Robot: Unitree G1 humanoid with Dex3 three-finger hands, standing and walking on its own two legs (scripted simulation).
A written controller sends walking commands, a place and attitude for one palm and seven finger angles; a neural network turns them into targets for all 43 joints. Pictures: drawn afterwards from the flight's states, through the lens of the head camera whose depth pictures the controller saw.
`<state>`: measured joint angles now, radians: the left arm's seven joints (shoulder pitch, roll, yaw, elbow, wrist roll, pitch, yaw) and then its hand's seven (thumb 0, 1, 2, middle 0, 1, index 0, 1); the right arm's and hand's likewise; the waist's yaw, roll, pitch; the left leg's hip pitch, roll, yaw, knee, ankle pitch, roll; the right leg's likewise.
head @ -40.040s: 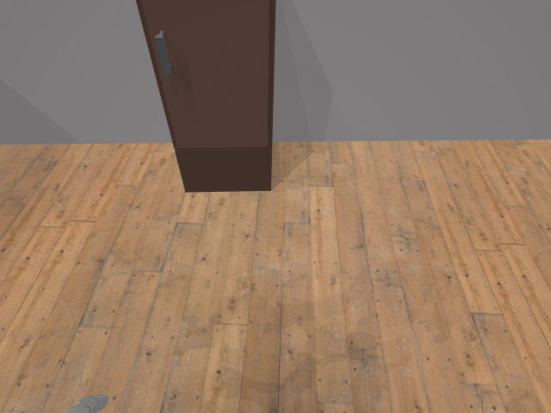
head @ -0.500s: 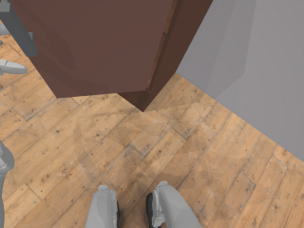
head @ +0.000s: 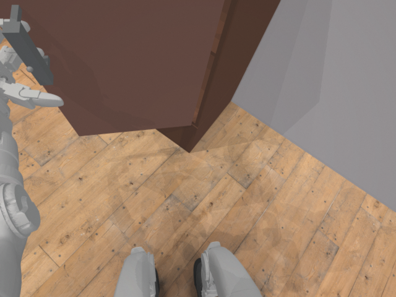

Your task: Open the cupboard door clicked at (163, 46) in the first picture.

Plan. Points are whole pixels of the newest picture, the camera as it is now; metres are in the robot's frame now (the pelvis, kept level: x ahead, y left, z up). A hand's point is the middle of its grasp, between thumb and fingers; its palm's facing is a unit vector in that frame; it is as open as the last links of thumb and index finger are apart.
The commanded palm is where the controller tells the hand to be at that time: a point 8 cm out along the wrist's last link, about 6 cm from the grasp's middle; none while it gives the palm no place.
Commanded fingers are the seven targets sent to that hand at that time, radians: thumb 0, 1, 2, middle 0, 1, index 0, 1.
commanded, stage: slide the fingers in behind the handle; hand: left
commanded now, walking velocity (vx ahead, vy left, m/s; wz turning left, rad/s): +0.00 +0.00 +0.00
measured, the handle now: (32, 48) +0.57 +0.27 +0.06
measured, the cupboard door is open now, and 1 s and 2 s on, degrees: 46 46 51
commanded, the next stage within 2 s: close the thumb around the handle in 0.80 s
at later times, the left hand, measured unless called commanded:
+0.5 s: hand (44, 71) +0.51 +0.24 +0.06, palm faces +0.13 -0.99 -0.01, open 14.1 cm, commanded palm +0.49 +0.27 +0.06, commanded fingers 0.00 -0.50 0.30 -0.30 -1.20 -0.30 -1.20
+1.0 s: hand (44, 70) +0.52 +0.24 +0.06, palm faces +0.12 -0.99 -0.01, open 13.8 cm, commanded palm +0.50 +0.27 +0.06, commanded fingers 0.00 -0.16 0.44 -0.32 -1.24 -0.32 -1.24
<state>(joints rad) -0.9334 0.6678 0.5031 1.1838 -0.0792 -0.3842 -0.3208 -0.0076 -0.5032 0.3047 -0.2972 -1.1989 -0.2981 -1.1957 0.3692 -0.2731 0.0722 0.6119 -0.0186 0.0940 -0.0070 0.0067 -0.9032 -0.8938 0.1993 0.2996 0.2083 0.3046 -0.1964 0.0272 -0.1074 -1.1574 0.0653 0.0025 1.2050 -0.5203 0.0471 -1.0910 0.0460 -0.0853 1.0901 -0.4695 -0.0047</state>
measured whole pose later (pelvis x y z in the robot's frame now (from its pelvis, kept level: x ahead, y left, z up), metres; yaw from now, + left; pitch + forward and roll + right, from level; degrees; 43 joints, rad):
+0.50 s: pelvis +0.00 -0.01 +0.00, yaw +1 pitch +26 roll -5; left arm -0.93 0.59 0.46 1.20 -0.08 -0.43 -0.24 -0.01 -0.50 0.30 -0.29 -1.20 -0.28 -1.20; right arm 0.36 -0.27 0.06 0.63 -0.02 0.09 0.00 0.01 -0.90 -0.89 0.20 0.30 0.21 0.30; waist -0.18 0.03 -0.11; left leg -1.14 0.06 0.00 1.20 -0.51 0.04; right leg -1.08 0.04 -0.08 1.10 -0.47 -0.01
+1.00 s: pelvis +0.00 +0.00 +0.00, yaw +0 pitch +26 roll -5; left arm -0.94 0.61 0.47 1.20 -0.08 -0.43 -0.26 -0.01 -0.47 0.32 -0.30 -1.20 -0.30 -1.20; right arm 0.37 -0.27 0.06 0.63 -0.02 0.08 0.00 0.01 -0.90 -0.89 0.20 0.30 0.21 0.30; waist -0.19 0.03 -0.11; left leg -1.15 0.06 0.00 1.21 -0.52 0.04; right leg -1.09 0.04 -0.08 1.11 -0.47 -0.01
